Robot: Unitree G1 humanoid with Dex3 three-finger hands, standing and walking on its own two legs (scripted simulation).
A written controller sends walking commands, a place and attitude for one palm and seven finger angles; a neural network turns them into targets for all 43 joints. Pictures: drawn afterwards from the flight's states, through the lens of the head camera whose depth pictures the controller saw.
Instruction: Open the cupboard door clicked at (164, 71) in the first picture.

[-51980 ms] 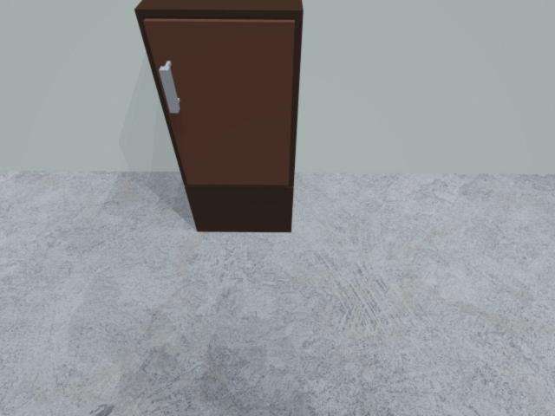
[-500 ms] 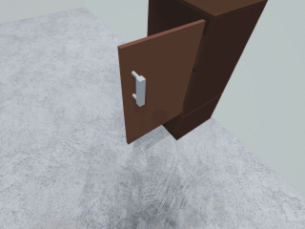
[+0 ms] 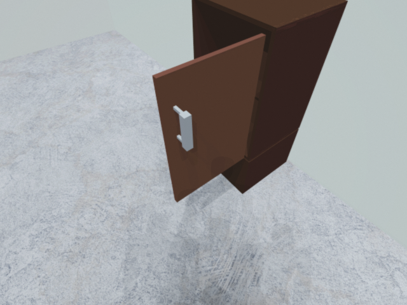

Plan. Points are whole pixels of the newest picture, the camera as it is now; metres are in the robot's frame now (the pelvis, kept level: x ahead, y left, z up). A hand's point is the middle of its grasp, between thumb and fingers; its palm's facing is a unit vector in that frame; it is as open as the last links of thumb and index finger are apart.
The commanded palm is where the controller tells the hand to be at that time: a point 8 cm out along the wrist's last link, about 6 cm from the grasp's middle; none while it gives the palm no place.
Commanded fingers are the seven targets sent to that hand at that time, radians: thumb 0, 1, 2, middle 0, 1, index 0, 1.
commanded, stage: let the arm hang, fingers relaxed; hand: left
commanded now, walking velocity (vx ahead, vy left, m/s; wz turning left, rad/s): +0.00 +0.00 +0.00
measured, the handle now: (182, 128) +0.59 +0.10 -0.02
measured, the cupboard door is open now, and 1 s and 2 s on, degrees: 90 90 90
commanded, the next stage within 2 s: look to check the result in 0.20 s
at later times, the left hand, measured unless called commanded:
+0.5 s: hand out of the picture +0.00 +0.15 -0.17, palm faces +0.03 -0.98 -0.18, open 7.4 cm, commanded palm none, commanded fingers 0.00 0.90 0.90 -0.20 -0.30 -0.20 -0.30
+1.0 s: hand out of the picture +0.02 +0.14 -0.17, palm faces +0.03 -0.98 -0.19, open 7.4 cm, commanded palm none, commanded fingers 0.00 0.90 0.90 -0.20 -0.30 -0.20 -0.30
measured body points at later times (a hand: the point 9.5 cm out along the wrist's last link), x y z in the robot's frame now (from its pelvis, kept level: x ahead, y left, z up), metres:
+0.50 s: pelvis +0.02 -0.01 +0.00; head +0.03 -0.02 +0.45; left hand +0.00 +0.20 -0.16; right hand +0.01 -0.23 -0.17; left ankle +0.06 +0.10 -0.74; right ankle -0.01 -0.12 -0.74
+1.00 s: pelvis +0.03 -0.02 +0.00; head +0.05 -0.03 +0.45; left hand +0.02 +0.20 -0.16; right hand +0.03 -0.24 -0.16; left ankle +0.06 +0.10 -0.74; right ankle -0.01 -0.12 -0.74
